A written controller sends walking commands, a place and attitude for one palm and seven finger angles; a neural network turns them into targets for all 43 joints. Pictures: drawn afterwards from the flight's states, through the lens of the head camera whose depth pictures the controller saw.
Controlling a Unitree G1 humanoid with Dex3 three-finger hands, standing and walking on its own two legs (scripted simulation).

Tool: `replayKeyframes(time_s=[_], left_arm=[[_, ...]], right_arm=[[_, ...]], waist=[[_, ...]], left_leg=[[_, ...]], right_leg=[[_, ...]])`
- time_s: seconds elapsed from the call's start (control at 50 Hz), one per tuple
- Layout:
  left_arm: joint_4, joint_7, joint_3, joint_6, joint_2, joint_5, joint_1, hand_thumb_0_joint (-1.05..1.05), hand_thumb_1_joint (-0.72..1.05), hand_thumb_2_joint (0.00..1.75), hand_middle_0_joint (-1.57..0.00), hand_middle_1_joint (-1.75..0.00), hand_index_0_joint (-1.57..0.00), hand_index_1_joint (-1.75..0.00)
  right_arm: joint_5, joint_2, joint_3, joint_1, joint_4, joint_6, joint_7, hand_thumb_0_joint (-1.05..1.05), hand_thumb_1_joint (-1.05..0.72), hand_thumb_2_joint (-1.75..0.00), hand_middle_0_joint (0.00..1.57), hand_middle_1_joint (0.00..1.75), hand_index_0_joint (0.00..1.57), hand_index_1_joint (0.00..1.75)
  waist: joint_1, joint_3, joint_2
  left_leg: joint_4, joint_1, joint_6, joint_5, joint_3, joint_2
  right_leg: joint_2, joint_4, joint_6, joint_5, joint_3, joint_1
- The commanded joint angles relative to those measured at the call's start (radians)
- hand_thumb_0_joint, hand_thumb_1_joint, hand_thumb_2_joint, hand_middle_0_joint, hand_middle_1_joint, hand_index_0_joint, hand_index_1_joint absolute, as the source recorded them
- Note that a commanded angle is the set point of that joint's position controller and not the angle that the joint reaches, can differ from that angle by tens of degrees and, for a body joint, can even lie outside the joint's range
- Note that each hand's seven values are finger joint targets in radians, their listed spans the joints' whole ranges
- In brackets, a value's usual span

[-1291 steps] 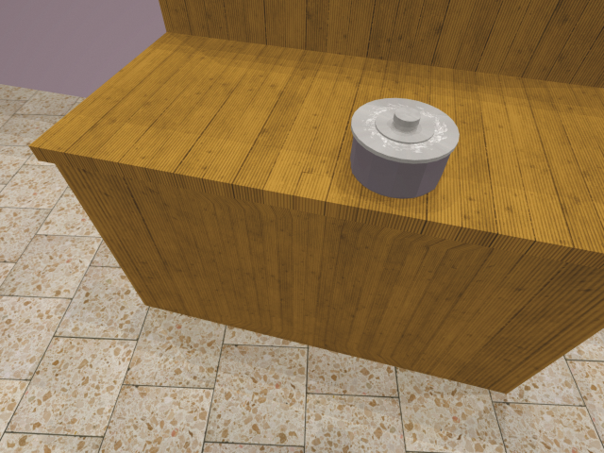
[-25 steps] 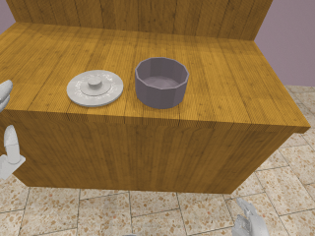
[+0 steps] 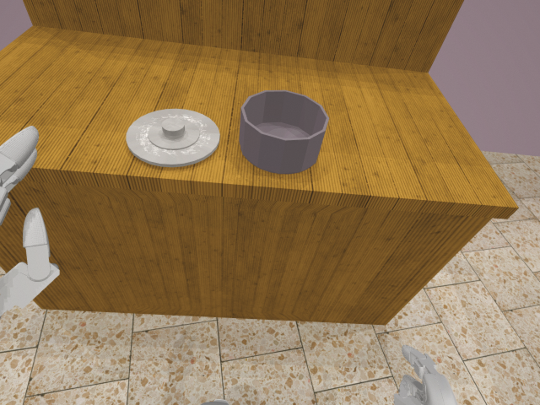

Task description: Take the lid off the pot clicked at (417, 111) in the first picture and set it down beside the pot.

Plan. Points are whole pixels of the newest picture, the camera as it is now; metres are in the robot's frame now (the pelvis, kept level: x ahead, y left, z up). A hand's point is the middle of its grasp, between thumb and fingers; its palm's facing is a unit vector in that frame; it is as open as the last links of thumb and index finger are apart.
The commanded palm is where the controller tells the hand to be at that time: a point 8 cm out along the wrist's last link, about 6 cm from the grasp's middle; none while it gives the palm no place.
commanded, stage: step back with the hand held close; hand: left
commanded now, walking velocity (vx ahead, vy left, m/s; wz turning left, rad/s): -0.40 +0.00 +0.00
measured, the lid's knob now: (173, 126) +0.64 +0.26 +0.03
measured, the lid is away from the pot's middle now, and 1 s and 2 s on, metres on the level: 0.24 0.24 0.24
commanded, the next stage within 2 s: stop stepping back and stand still in 0.24 s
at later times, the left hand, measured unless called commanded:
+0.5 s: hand out of the picture +0.11 +0.25 +0.20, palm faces +0.22 -0.89 -0.40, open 7.4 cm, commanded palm +0.05 +0.31 +0.22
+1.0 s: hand out of the picture +0.04 +0.33 +0.20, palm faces +0.36 -0.86 -0.37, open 7.4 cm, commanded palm -0.03 +0.37 +0.22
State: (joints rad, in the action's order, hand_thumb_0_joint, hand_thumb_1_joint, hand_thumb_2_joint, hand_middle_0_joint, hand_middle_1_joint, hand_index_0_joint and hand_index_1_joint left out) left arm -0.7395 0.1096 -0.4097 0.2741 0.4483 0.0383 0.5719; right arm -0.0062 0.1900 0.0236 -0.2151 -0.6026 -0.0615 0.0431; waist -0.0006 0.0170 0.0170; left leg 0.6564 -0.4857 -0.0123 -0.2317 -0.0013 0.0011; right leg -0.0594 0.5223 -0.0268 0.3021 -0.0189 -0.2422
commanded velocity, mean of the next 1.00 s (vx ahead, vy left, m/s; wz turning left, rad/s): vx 0.00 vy -0.05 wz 0.02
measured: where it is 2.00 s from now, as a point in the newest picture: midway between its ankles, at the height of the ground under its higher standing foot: outside the picture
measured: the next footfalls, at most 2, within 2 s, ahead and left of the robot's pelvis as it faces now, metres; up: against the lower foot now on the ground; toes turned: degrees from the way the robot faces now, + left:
right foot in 0.34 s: -0.13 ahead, -0.12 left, +0.00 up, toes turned -5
left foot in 0.46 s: +0.04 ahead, +0.10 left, +0.00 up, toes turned -6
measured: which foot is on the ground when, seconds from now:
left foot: down 0.00-0.34, up 0.36-0.44, down 0.46-0.68, up 0.70-0.86, down 0.88-1.00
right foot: down 0.00-0.04, up 0.06-0.32, down 0.34-0.48, up 0.50-0.66, down 0.68-0.88, up 0.90-1.00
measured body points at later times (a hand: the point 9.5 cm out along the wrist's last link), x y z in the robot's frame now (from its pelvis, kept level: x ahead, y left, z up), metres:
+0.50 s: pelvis -0.10 +0.04 -0.01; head -0.10 +0.10 +0.44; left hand +0.09 +0.30 +0.22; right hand +0.03 -0.22 -0.06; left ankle +0.00 +0.10 -0.73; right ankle -0.17 -0.12 -0.72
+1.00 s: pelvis -0.17 +0.09 +0.01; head -0.17 +0.13 +0.46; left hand +0.02 +0.37 +0.21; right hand -0.03 -0.15 -0.06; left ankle -0.13 +0.18 -0.72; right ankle -0.18 -0.03 -0.68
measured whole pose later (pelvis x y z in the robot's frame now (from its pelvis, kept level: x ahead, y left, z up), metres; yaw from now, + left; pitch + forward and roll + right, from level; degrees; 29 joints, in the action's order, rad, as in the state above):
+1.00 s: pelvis -0.17 +0.09 +0.01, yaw -2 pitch -1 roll -2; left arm -0.65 0.14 -0.43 0.16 0.41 0.05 0.55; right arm 0.01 0.16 0.00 -0.24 -0.62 -0.13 0.05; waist -0.05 0.01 0.07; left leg 0.58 -0.31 -0.05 -0.26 -0.04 0.00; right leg -0.03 0.90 0.01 0.42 0.00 -0.40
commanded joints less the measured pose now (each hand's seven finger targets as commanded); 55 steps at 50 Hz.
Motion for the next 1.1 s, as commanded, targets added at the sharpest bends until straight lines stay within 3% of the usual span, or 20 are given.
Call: replayKeyframes(time_s=[0.0, 0.06, 0.24, 0.3, 0.32, 0.34, 0.36, 0.42, 0.46, 0.5, 0.6, 0.64, 0.66, 0.68, 0.7, 0.82, 0.86, 0.9, 0.98, 1.08], left_arm=[[-0.147, 0.029, -0.135, 0.053, 0.167, 0.014, -0.089, 0.0, 0.9, 0.9, -0.2, -0.3, -0.2, -0.3], [-0.176, 0.016, -0.177, 0.056, 0.188, 0.039, -0.048, 0.0, 0.9, 0.9, -0.2, -0.3, -0.2, -0.3], [-0.228, 0.019, -0.144, 0.023, 0.186, 0.045, 0.038, 0.0, 0.9, 0.9, -0.2, -0.3, -0.2, -0.3], [-0.208, 0.021, -0.157, 0.071, 0.232, 0.047, -0.037, 0.0, 0.9, 0.9, -0.2, -0.3, -0.2, -0.3], [0.723, -0.106, 0.254, -0.167, -0.039, -0.108, -0.068, 0.0, 0.9, 0.9, -0.2, -0.3, -0.2, -0.3], [-0.421, -0.034, -0.149, -0.006, 0.254, 0.05, -0.375, 0.0, 0.9, 0.9, -0.2, -0.3, -0.2, -0.3], [-0.348, -0.014, -0.189, 0.033, 0.333, 0.041, -0.277, 0.0, 0.9, 0.9, -0.2, -0.3, -0.2, -0.3], [-0.224, 0.002, -0.144, -0.025, 0.158, 0.053, -0.013, 0.0, 0.9, 0.9, -0.2, -0.3, -0.2, -0.3], [-0.242, 0.015, -0.175, 0.007, 0.194, 0.053, -0.039, 0.0, 0.9, 0.9, -0.2, -0.3, -0.2, -0.3], [-0.223, 0.031, -0.198, -0.008, 0.19, 0.051, -0.013, 0.0, 0.9, 0.9, -0.2, -0.3, -0.2, -0.3], [-0.201, 0.023, -0.128, -0.033, 0.142, 0.021, 0.126, 0.0, 0.9, 0.9, -0.2, -0.3, -0.2, -0.3], [-0.221, 0.017, -0.146, -0.029, 0.185, 0.005, 0.085, 0.0, 0.9, 0.9, -0.2, -0.3, -0.2, -0.3], [-0.199, 0.025, -0.176, -0.031, 0.202, 0.014, 0.088, 0.0, 0.9, 0.9, -0.2, -0.3, -0.2, -0.3], [-0.245, 0.022, -0.178, -0.034, 0.224, 0.022, -0.03, 0.0, 0.9, 0.9, -0.2, -0.3, -0.2, -0.3], [-0.152, 0.029, -0.187, -0.041, 0.201, 0.029, -0.032, 0.0, 0.9, 0.9, -0.2, -0.3, -0.2, -0.3], [-0.046, 0.049, -0.082, -0.029, 0.109, 0.009, -0.142, 0.0, 0.9, 0.9, -0.2, -0.3, -0.2, -0.3], [-0.174, 0.053, -0.081, -0.004, 0.126, 0.013, -0.161, 0.0, 0.9, 0.9, -0.2, -0.3, -0.2, -0.3], [-0.182, 0.039, -0.117, -0.014, 0.154, 0.015, -0.115, 0.0, 0.9, 0.9, -0.2, -0.3, -0.2, -0.3], [-0.265, 0.051, -0.132, -0.024, 0.161, 0.011, 0.059, 0.0, 0.9, 0.9, -0.2, -0.3, -0.2, -0.3], [-0.169, 0.059, -0.115, -0.042, 0.134, 0.009, 0.013, 0.0, 0.9, 0.9, -0.2, -0.3, -0.2, -0.3]], right_arm=[[0.003, 0.156, 0.054, 0.095, 0.172, -0.055, 0.03, 0.0, -0.9, -0.9, 0.2, 0.3, 0.2, 0.3], [-0.032, 0.151, 0.056, 0.087, 0.188, -0.086, 0.016, 0.0, -0.9, -0.9, 0.2, 0.3, 0.2, 0.3], [-0.038, 0.137, 0.054, 0.059, 0.154, -0.083, 0.003, 0.0, -0.9, -0.9, 0.2, 0.3, 0.2, 0.3], [-0.025, 0.128, 0.047, 0.047, 0.124, -0.067, 0.023, 0.0, -0.9, -0.9, 0.2, 0.3, 0.2, 0.3], [0.039, 0.278, 0.098, 0.035, -0.087, -0.093, -0.012, 0.0, -0.9, -0.9, 0.2, 0.3, 0.2, 0.3], [0.039, 0.116, 0.078, 0.125, 0.179, -0.084, -0.007, 0.0, -0.9, -0.9, 0.2, 0.3, 0.2, 0.3], [0.021, 0.11, 0.031, 0.103, 0.173, -0.091, 0.029, 0.0, -0.9, -0.9, 0.2, 0.3, 0.2, 0.3], [0.03, 0.132, 0.013, 0.115, 0.189, -0.068, 0.041, 0.0, -0.9, -0.9, 0.2, 0.3, 0.2, 0.3], [0.029, 0.141, 0.022, 0.102, 0.193, -0.104, 0.033, 0.0, -0.9, -0.9, 0.2, 0.3, 0.2, 0.3], [0.002, 0.109, 0.015, 0.084, 0.184, -0.123, 0.025, 0.0, -0.9, -0.9, 0.2, 0.3, 0.2, 0.3], [-0.001, 0.113, 0.025, 0.082, 0.177, -0.098, 0.005, 0.0, -0.9, -0.9, 0.2, 0.3, 0.2, 0.3], [-0.006, 0.112, 0.037, 0.051, 0.156, -0.066, 0.013, 0.0, -0.9, -0.9, 0.2, 0.3, 0.2, 0.3], [-0.011, 0.113, 0.037, 0.032, 0.14, -0.059, 0.014, 0.0, -0.9, -0.9, 0.2, 0.3, 0.2, 0.3], [-0.02, 0.131, 0.033, 0.043, 0.129, -0.036, 0.011, 0.0, -0.9, -0.9, 0.2, 0.3, 0.2, 0.3], [0.011, 0.108, 0.044, 0.046, 0.129, -0.043, 0.018, 0.0, -0.9, -0.9, 0.2, 0.3, 0.2, 0.3], [0.016, 0.123, 0.016, 0.083, 0.14, -0.079, 0.05, 0.0, -0.9, -0.9, 0.2, 0.3, 0.2, 0.3], [0.023, 0.145, 0.016, 0.091, 0.192, -0.103, 0.044, 0.0, -0.9, -0.9, 0.2, 0.3, 0.2, 0.3], [0.014, 0.117, 0.02, 0.088, 0.163, -0.129, 0.015, 0.0, -0.9, -0.9, 0.2, 0.3, 0.2, 0.3], [0.012, 0.1, 0.002, 0.106, 0.143, -0.131, -0.009, 0.0, -0.9, -0.9, 0.2, 0.3, 0.2, 0.3], [0.009, 0.122, 0.011, 0.083, 0.153, -0.095, 0.016, 0.0, -0.9, -0.9, 0.2, 0.3, 0.2, 0.3]], waist=[[-0.027, 0.042, -0.185], [-0.012, 0.141, -0.264], [0.006, 0.194, -0.224], [-0.023, 0.152, -0.019], [-0.09, 0.106, 0.041], [-0.004, 0.22, 0.177], [-0.043, 0.083, 0.33], [-0.035, -0.037, -0.231], [-0.024, -0.001, -0.304], [-0.012, 0.021, -0.321], [0.008, 0.111, -0.218], [-0.011, 0.101, 0.039], [-0.013, 0.085, 0.139], [-0.029, 0.082, 0.127], [-0.029, 0.064, 0.197], [-0.039, -0.09, -0.107], [-0.034, -0.061, -0.349], [-0.035, -0.066, -0.213], [0.002, -0.014, -0.251], [-0.026, 0.015, -0.181]], left_leg=[[-0.301, 0.128, -0.041, 0.244, 0.207, -0.187], [-0.514, 0.029, -0.111, -0.099, 0.409, -0.344], [-0.498, 0.21, 0.048, -0.13, 0.133, -0.188], [-0.025, 0.415, 0.062, -0.041, 0.013, -0.059], [0.532, 0.248, 0.01, 0.0, 0.241, -0.101], [0.427, 0.375, 0.042, -0.227, 0.074, 0.016], [0.384, 0.283, 0.035, -0.182, 0.059, -0.006], [-0.259, 0.17, -0.013, -0.018, 0.194, -0.107], [-0.527, 0.126, -0.059, -0.352, 0.445, -0.233], [-0.636, 0.049, 0.002, -0.56, 0.498, -0.241], [-0.496, -0.004, 0.028, -0.393, 0.155, -0.101], [-0.068, 0.116, 0.034, -0.197, -0.002, 0.016], [0.228, 0.165, 0.035, -0.126, -0.001, 0.038], [0.465, 0.112, 0.038, -0.099, -0.036, 0.048], [0.543, 0.024, 0.023, -0.174, 0.051, 0.015], [-0.243, 0.261, -0.048, -0.273, -0.008, -0.051], [-0.425, 0.348, -0.16, -0.25, 0.442, -0.305], [-0.522, 0.152, -0.197, -0.474, 0.565, -0.344], [-0.493, 0.096, -0.108, -0.333, 0.254, -0.243], [-0.384, 0.071, -0.049, -0.316, 0.12, -0.15]], right_leg=[[0.02, 0.03, 0.037, -0.208, 0.007, -0.041], [-0.044, 0.418, 0.042, 0.247, -0.085, 0.003], [-0.032, -0.184, 0.081, 0.084, 0.06, 0.137], [0.233, -0.351, 0.16, -0.053, -0.076, -0.195], [0.502, -0.115, 0.195, -0.526, -0.196, -0.252], [0.376, -0.25, 0.19, -0.165, -0.04, -0.302], [0.348, -0.264, 0.2, -0.051, -0.076, -0.295], [0.105, 0.031, 0.061, 0.049, 0.053, -0.151], [-0.023, 0.201, 0.034, 0.237, 0.013, -0.071], [-0.029, 0.304, 0.045, 0.221, -0.024, -0.036], [-0.044, -0.069, 0.062, 0.159, 0.083, 0.277], [0.144, -0.286, 0.122, 0.178, -0.079, 0.109], [0.309, -0.388, 0.207, 0.253, -0.258, -0.084], [0.358, -0.32, 0.255, 0.064, -0.193, -0.145], [0.399, -0.343, 0.262, 0.289, -0.301, -0.153], [0.2, -0.091, 0.138, 0.34, -0.053, -0.198], [0.018, 0.311, 0.04, 0.215, 0.078, -0.323], [0.049, 0.507, 0.044, 0.176, -0.049, -0.286], [0.064, 0.267, 0.037, 0.084, 0.03, -0.099], [0.023, -0.115, 0.059, 0.059, 0.096, 0.165]])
